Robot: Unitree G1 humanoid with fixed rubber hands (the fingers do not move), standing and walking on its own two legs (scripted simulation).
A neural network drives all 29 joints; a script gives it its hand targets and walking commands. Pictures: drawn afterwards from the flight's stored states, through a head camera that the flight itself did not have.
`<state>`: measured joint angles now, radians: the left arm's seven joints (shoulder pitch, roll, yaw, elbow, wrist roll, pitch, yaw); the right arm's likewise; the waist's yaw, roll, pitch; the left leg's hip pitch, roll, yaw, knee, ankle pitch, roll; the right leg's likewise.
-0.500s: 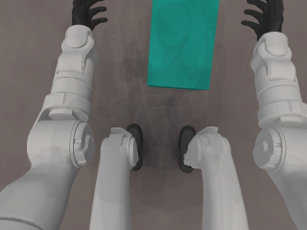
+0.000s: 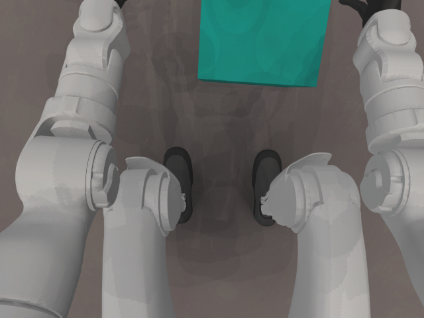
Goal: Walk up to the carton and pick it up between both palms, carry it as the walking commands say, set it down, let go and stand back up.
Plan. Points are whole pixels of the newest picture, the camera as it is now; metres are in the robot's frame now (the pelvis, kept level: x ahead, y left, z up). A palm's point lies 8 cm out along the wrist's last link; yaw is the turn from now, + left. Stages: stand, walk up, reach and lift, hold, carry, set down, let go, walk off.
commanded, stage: reach and lift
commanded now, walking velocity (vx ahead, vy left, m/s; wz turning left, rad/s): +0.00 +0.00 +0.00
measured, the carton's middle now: (258, 1) +0.57 -0.06 -0.33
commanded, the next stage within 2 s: none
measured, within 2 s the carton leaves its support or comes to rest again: leaves its support in 1.92 s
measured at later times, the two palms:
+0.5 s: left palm (121, 5) +0.54 +0.17 -0.23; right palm (359, 12) +0.53 -0.21 -0.24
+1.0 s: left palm (150, 5) +0.54 +0.12 -0.23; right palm (355, 12) +0.53 -0.20 -0.24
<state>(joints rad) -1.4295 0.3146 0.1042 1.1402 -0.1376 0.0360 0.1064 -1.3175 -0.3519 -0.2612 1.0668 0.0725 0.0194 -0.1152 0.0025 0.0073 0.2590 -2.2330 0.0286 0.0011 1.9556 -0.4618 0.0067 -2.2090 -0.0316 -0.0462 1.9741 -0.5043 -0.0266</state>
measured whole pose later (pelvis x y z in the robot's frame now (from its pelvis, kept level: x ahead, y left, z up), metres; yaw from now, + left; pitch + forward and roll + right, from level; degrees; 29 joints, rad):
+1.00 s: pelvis -0.01 +0.00 -0.04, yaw +0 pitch +36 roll +0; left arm -1.56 0.28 -0.01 1.22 -0.21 0.00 0.11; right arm -1.47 -0.39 -0.12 1.17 0.18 0.00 -0.12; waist -0.01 0.01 0.44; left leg -2.27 0.03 0.00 2.11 -0.48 0.01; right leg -2.24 -0.03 -0.05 2.13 -0.52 -0.03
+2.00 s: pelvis -0.01 +0.00 -0.05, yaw +0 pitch +34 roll -1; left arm -1.55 0.27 0.07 1.13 -0.14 0.15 0.15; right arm -1.52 -0.30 -0.12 1.12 0.18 0.11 -0.19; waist -0.01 0.01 0.44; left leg -2.26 -0.01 -0.02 2.14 -0.48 -0.01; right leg -2.23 -0.01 -0.05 2.16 -0.52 -0.03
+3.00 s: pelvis -0.03 +0.01 -0.02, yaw -1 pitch +23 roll -2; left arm -1.44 0.18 0.16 0.88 -0.06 0.37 0.31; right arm -1.41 -0.14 -0.34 0.83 0.03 0.31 -0.36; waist -0.01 0.04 0.45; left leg -2.01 -0.04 -0.05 2.08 -0.48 -0.02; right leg -1.97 0.01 -0.05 2.08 -0.52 -0.02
